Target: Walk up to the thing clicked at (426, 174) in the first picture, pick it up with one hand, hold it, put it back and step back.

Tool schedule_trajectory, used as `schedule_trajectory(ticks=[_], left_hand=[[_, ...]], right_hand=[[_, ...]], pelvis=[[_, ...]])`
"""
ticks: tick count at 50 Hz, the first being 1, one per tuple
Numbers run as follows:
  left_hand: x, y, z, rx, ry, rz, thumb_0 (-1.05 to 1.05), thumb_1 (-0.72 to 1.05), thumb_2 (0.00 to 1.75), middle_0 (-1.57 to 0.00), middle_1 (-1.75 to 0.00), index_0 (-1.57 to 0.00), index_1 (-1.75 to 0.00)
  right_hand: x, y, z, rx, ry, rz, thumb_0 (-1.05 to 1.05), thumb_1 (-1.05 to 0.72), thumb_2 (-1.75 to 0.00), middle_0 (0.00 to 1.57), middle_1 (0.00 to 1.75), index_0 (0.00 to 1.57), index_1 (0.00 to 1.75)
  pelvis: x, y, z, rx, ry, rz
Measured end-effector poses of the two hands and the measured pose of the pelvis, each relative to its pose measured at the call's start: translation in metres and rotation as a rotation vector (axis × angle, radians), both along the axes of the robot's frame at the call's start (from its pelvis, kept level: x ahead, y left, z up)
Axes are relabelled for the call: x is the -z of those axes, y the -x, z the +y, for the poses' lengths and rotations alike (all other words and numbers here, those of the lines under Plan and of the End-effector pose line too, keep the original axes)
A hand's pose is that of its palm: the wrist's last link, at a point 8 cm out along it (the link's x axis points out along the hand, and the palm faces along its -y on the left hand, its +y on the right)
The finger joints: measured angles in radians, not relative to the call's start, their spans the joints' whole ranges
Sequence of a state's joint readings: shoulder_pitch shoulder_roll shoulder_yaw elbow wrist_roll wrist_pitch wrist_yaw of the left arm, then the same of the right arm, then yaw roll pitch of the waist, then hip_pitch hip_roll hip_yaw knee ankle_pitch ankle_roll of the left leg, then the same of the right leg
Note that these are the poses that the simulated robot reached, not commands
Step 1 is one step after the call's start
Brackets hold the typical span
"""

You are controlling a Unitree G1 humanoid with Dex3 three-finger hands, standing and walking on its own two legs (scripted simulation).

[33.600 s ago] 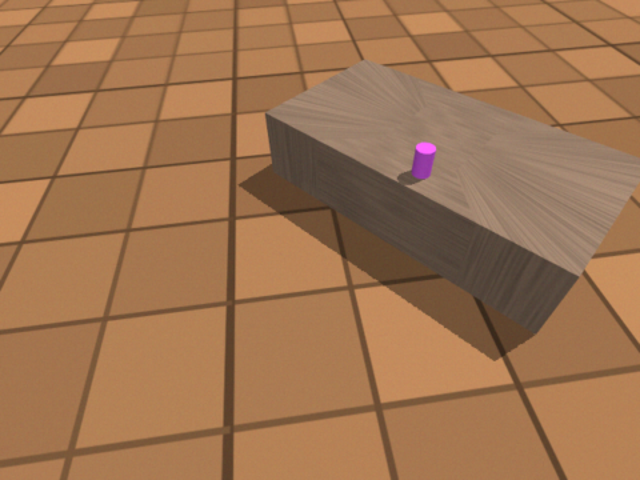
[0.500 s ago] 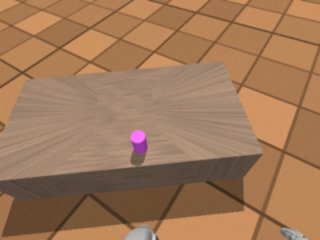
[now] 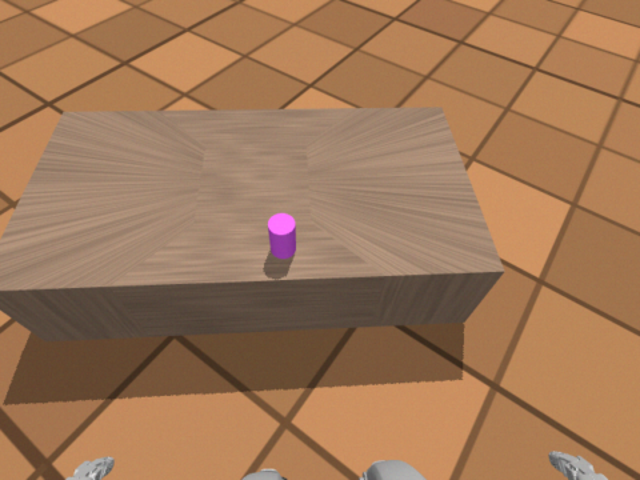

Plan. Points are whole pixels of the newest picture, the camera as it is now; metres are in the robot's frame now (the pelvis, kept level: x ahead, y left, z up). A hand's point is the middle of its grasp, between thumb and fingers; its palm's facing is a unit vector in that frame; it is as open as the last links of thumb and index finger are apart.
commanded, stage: step back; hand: left
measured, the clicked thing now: (282, 236) +0.71 +0.12 -0.38
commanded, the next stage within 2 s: stand in 2.00 s
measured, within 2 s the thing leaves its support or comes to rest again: neither
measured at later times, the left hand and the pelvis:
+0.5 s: hand out of the picture -0.05 +0.25 -0.15, palm faces +0.05 -0.91 -0.40, open 7.4 cm; pelvis -0.17 -0.03 -0.02, yaw +3 degrees
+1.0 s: hand out of the picture -0.28 +0.21 -0.14, palm faces +0.01 -0.90 -0.43, open 7.4 cm; pelvis -0.34 -0.07 -0.01, yaw +1 degrees
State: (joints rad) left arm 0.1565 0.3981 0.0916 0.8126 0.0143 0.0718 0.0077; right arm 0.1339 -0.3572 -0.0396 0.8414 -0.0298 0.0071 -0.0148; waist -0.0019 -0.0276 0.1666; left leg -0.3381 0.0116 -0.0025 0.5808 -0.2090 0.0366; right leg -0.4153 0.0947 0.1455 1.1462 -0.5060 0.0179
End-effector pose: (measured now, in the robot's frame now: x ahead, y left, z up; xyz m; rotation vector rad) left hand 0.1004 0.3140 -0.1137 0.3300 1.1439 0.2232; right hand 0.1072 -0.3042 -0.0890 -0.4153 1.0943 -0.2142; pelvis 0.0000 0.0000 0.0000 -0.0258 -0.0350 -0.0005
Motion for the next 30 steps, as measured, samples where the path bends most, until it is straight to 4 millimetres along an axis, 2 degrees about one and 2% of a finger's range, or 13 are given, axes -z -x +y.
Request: schedule_trajectory(ticks=[4,8,11,14,19,24,30], left_hand=[[0.004,0.036,-0.008,0.020,-0.013,0.045,0.01,0.90,0.90,-0.20,-0.30,-0.20,-0.30],[0.006,0.078,-0.021,0.019,-0.030,0.071,0.01,0.90,0.90,-0.20,-0.30,-0.20,-0.30],[-0.002,0.112,-0.032,0.008,-0.028,0.088,0.01,0.90,0.90,-0.20,-0.30,-0.20,-0.30],[-0.012,0.137,-0.036,-0.013,-0.039,0.097,0.01,0.90,0.90,-0.20,-0.30,-0.20,-0.30],[-0.017,0.150,-0.032,-0.014,-0.063,0.037,0.01,0.90,0.90,-0.21,-0.30,-0.20,-0.30],[-0.003,0.157,-0.022,-0.018,-0.049,-0.056,0.01,0.90,0.90,-0.20,-0.30,-0.20,-0.30],[-0.003,0.187,-0.032,-0.026,-0.004,-0.055,0.01,0.90,0.90,-0.20,-0.30,-0.20,-0.30]], right_hand=[[0.004,0.018,-0.013,0.001,-0.003,-0.042,0.00,-0.90,-0.90,0.21,0.30,0.21,0.30],[0.019,0.046,-0.034,0.015,-0.017,-0.054,0.00,-0.90,-0.90,0.21,0.30,0.21,0.30],[0.024,0.073,-0.043,0.043,-0.026,-0.019,0.00,-0.90,-0.90,0.21,0.30,0.20,0.30],[0.023,0.101,-0.046,0.046,-0.034,0.020,0.00,-0.90,-0.90,0.21,0.30,0.20,0.30],[0.028,0.149,-0.045,0.025,-0.026,0.096,0.01,-0.90,-0.90,0.20,0.30,0.20,0.30],[0.034,0.187,-0.033,-0.006,-0.008,0.140,0.01,-0.90,-0.90,0.20,0.30,0.20,0.30],[0.017,0.218,-0.027,-0.018,-0.018,0.096,0.01,-0.90,-0.90,0.21,0.30,0.21,0.30]], pelvis=[[0.006,0.028,-0.009,0.033,-0.007,-0.001],[0.016,0.059,-0.023,0.044,0.003,-0.008],[0.011,0.077,-0.030,0.036,-0.023,-0.009],[0.004,0.093,-0.031,0.024,-0.052,-0.003],[0.004,0.122,-0.032,-0.019,-0.051,0.009],[0.016,0.160,-0.027,-0.062,-0.063,-0.009],[0.005,0.199,-0.031,-0.049,-0.019,-0.011]])
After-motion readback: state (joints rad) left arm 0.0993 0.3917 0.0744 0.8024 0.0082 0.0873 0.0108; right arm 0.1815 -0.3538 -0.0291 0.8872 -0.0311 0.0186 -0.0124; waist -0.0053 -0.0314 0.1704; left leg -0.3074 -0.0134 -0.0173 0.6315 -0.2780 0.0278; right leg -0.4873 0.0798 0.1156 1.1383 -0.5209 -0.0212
